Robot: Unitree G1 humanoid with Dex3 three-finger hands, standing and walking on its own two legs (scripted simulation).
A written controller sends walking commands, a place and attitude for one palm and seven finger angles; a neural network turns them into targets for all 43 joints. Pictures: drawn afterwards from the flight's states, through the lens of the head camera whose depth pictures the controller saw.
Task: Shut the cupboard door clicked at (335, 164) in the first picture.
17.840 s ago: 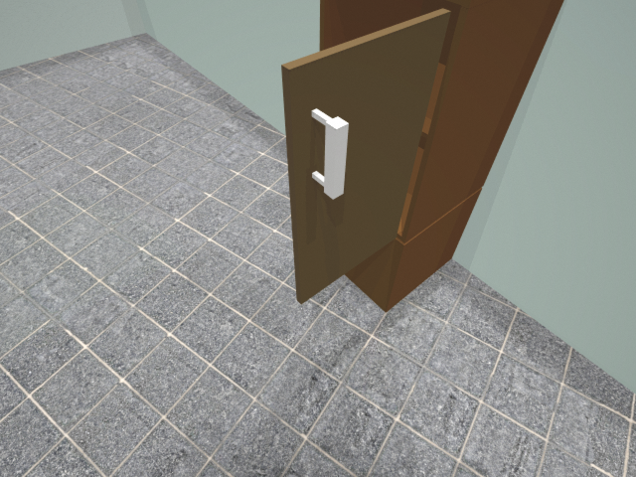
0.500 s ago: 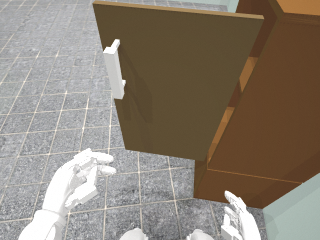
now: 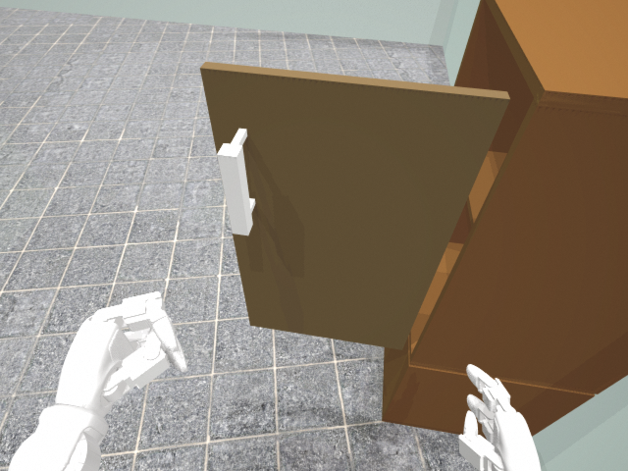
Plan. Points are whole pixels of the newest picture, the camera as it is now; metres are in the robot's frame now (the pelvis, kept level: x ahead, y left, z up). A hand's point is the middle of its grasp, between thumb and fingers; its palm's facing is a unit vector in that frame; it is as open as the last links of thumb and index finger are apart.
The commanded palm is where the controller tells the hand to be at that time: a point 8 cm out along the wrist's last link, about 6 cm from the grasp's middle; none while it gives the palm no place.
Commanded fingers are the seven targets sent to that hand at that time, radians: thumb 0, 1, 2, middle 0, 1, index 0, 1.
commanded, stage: raise the hand and make a fist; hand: left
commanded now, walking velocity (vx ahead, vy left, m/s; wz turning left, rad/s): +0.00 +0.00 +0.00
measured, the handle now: (241, 183) +0.45 +0.14 +0.14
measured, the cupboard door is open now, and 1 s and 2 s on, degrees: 90 90 90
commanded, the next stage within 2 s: bring the fist close to the handle in 0.72 s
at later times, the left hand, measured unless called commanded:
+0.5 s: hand (168, 312) +0.24 +0.17 +0.14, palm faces -0.04 -1.00 -0.07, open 3.1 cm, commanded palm +0.21 +0.22 +0.15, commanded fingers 0.00 0.90 0.90 -1.30 -1.50 -1.30 -1.50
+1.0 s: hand (176, 312) +0.24 +0.17 +0.15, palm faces -0.03 -1.00 -0.07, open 3.1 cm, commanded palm +0.23 +0.21 +0.15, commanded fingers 0.00 0.90 0.90 -1.30 -1.50 -1.30 -1.50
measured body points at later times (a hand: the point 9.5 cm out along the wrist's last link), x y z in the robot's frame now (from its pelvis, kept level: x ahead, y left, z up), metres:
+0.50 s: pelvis +0.01 -0.02 +0.02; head +0.00 -0.03 +0.47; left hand +0.24 +0.23 +0.15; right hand +0.19 -0.25 -0.04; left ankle -0.01 +0.10 -0.70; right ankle +0.02 -0.14 -0.70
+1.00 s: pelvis +0.00 -0.02 +0.02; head -0.01 -0.03 +0.47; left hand +0.23 +0.22 +0.15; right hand +0.19 -0.24 -0.04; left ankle -0.01 +0.09 -0.70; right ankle +0.02 -0.14 -0.70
